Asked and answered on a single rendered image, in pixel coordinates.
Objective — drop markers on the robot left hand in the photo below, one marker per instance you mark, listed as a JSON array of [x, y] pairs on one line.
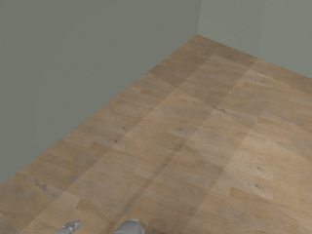
[[70, 227]]

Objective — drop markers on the left robot thigh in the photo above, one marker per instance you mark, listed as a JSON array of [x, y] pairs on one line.
[[130, 227]]

